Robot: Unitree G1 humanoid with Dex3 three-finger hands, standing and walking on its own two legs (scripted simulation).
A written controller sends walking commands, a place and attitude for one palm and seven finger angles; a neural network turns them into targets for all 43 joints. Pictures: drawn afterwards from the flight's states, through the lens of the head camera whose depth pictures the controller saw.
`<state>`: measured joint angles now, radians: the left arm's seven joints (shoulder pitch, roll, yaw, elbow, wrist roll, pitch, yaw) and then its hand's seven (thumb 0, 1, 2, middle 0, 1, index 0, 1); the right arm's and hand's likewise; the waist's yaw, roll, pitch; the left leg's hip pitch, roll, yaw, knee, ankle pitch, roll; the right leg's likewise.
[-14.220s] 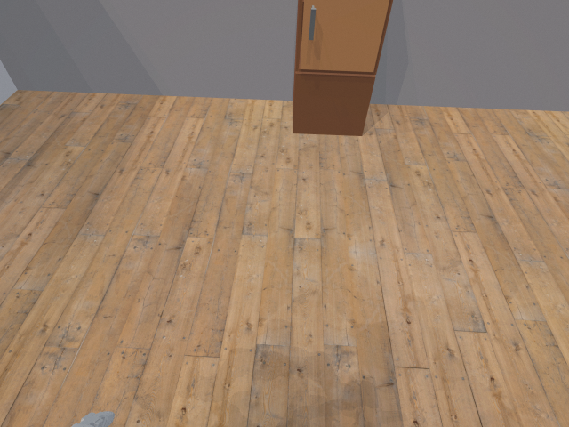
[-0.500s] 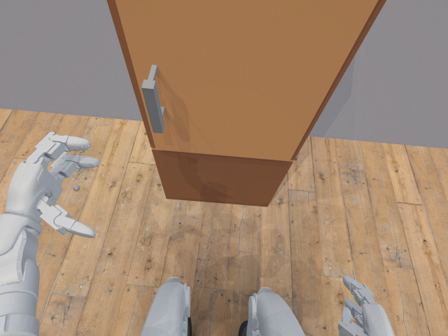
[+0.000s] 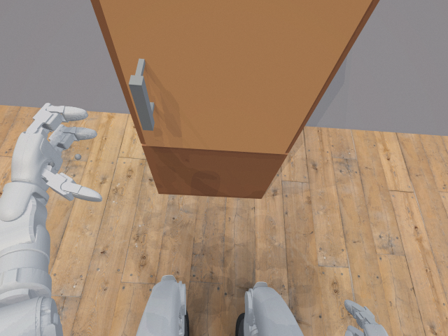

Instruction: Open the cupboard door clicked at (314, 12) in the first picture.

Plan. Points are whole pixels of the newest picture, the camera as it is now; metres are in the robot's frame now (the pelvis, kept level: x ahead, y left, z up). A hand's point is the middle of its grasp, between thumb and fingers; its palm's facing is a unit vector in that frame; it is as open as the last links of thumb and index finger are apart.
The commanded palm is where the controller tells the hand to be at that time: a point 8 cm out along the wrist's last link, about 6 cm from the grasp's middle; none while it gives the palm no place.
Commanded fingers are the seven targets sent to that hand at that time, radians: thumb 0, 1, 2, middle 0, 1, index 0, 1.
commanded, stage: move the hooked fingers beside the handle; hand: left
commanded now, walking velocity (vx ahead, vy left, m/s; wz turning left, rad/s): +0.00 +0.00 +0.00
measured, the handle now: (145, 97) +0.55 +0.17 +0.02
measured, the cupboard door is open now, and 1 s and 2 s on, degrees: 0 0 0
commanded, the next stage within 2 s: slide the fingers in behind the handle in 1.64 s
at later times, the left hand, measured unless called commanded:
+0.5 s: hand (102, 122) +0.48 +0.23 +0.02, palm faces -0.02 -1.00 -0.05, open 14.0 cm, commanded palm +0.47 +0.27 +0.02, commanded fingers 0.00 -0.50 0.30 -0.30 -1.20 -0.30 -1.20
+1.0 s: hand (107, 113) +0.51 +0.23 +0.01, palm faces +0.00 -1.00 -0.05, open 14.0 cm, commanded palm +0.50 +0.26 +0.02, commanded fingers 0.00 -0.50 0.30 -0.30 -1.20 -0.30 -1.20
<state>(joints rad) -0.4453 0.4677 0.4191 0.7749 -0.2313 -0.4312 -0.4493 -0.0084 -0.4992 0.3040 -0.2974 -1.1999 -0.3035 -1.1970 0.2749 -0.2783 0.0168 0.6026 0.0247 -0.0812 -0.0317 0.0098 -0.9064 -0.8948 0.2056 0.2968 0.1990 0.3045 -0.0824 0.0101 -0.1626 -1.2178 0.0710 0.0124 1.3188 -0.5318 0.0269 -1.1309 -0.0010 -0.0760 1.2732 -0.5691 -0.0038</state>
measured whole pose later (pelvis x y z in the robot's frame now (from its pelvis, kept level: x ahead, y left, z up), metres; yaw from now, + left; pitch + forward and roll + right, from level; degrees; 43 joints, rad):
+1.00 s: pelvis -0.01 +0.00 -0.03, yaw -2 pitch +30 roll -5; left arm -0.86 0.63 0.50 1.10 -0.09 -0.39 -0.38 -0.01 -0.50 0.30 -0.30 -1.20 -0.30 -1.20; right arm 0.33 -0.27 0.06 0.60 0.00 0.07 0.01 0.01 -0.91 -0.89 0.21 0.30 0.20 0.30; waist -0.18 0.04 -0.14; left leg -1.41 0.10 0.00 1.41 -0.54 0.03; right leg -1.32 0.02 -0.08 1.36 -0.57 -0.01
